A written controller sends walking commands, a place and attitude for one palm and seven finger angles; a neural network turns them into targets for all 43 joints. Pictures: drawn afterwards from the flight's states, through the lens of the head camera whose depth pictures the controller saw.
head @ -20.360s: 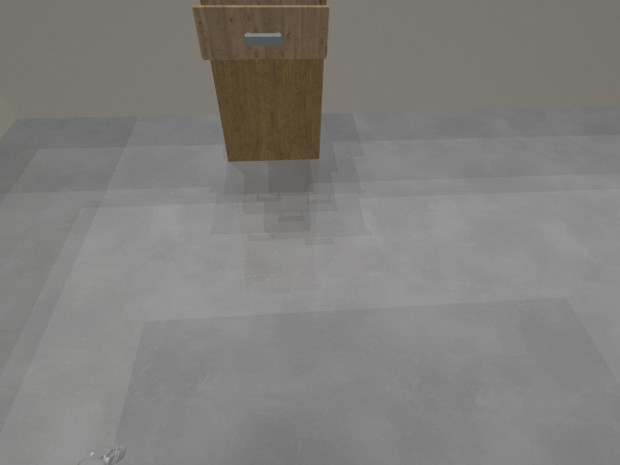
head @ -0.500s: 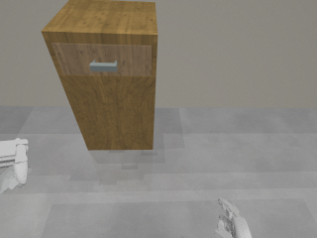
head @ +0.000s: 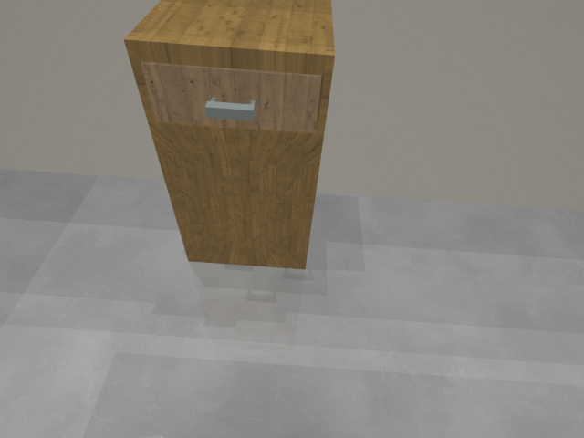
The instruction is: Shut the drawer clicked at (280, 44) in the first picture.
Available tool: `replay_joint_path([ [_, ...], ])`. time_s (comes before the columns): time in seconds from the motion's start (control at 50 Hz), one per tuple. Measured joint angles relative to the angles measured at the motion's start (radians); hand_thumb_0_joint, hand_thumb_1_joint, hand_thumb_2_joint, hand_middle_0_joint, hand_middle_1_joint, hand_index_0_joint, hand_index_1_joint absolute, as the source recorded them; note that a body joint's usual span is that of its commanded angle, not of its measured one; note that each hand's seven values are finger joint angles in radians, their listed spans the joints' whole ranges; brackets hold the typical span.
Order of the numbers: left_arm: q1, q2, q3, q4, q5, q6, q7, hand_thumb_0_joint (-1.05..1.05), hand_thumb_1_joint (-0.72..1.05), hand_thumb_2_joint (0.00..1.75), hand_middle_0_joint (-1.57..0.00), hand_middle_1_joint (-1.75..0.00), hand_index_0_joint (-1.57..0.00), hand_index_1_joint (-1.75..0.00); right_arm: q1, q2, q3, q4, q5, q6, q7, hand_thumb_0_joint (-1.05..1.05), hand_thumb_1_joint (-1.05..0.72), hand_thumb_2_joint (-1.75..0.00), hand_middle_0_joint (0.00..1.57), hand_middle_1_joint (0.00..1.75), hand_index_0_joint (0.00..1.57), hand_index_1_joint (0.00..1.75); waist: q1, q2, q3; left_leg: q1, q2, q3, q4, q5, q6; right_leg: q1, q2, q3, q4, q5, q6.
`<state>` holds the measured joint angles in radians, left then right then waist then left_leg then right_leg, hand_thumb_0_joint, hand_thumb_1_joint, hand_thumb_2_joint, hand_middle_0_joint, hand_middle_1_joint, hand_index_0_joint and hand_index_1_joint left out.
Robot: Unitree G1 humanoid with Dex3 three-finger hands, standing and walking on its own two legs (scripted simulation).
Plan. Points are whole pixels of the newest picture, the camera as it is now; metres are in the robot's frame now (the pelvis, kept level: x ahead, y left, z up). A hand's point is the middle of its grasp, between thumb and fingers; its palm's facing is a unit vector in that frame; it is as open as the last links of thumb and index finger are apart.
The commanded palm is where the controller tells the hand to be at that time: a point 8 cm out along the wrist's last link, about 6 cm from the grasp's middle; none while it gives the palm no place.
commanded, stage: let the arm hang, fingers relaxed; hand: left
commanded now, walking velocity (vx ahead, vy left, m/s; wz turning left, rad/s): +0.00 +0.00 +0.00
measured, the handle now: (231, 106) +0.86 +0.18 -0.01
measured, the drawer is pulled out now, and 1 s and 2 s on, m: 0.00 0.00 0.00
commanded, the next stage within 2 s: look to check the result in 0.82 s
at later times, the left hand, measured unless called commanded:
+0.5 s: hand out of the picture +0.00 +0.20 -0.15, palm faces +0.02 -0.97 -0.23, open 7.0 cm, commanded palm none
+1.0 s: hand out of the picture +0.04 +0.17 -0.16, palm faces +0.02 -0.98 -0.20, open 7.4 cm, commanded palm none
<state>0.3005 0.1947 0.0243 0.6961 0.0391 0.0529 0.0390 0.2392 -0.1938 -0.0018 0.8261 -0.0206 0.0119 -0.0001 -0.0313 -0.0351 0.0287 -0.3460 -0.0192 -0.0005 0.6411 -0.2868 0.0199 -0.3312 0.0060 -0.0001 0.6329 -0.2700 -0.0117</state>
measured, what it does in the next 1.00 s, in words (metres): stands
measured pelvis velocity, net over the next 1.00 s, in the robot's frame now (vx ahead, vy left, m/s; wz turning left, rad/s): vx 0.04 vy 0.00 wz -0.02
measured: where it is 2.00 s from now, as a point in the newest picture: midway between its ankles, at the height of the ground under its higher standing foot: outside the picture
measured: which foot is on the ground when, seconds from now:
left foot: down 0.00-1.00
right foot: down 0.00-1.00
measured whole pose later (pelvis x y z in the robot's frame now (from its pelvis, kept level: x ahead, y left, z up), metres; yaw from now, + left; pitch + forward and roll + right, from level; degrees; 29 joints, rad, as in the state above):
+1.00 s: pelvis +0.04 +0.00 +0.02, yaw -1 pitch -1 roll +0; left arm 0.25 0.14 0.01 1.14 0.01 0.00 0.04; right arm 0.28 -0.13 -0.02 1.14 -0.01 0.00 -0.04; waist -0.01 0.02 0.04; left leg -0.19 -0.01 0.01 0.42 -0.21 0.01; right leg -0.18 0.02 0.01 0.42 -0.22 -0.01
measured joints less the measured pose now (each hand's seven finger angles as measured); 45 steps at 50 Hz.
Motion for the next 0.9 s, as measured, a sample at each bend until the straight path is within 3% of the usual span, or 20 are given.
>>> replay_joint_path([
  [0.14,0.013,0.041,-0.002,0.203,-0.02,-0.007,-0.018,0.01,0.9,0.9,-0.88,-1.11,-0.88,-1.05,0.069,0.032,-0.001,0.132,-0.005,0.02,-0.008,0.01,-0.91,-0.9,0.2,0.3,0.21,0.3,0.026,0.023,0.007,0.024,0.014,-0.011,-0.073,0.053,0.002,0.048,0.014,-0.009,-0.119,0.051,0.004],
  [0.46,0.014,-0.012,-0.015,0.412,-0.025,-0.037,-0.011,0.0,0.9,0.9,-0.31,-0.43,-0.31,-0.42,0.06,0.041,-0.014,0.259,0.009,-0.005,-0.023,0.01,-0.91,-0.9,0.2,0.3,0.2,0.3,0.038,0.055,0.002,0.11,-0.014,0.015,-0.207,0.102,0.018,0.102,-0.015,0.018,-0.196,0.076,0.023],
  [0.68,-0.034,-0.059,-0.022,0.43,-0.025,-0.05,-0.008,0.0,0.9,0.9,-0.21,-0.32,-0.21,-0.31,0.029,0.044,-0.018,0.281,0.008,-0.012,-0.03,0.01,-0.91,-0.9,0.2,0.3,0.2,0.3,0.031,0.048,-0.004,0.129,-0.003,0.017,-0.214,0.09,0.007,0.117,-0.004,0.021,-0.2,0.065,0.014],
  [0.9,-0.047,-0.051,-0.013,0.44,-0.028,-0.055,-0.005,0.0,0.91,0.9,-0.2,-0.3,-0.2,-0.3,0.041,0.06,-0.014,0.306,0.009,-0.015,-0.035,0.01,-0.91,-0.9,0.2,0.3,0.2,0.3,0.026,0.047,0.01,0.145,0.008,0.01,-0.219,0.078,-0.005,0.137,0.007,0.014,-0.212,0.056,0.003],
])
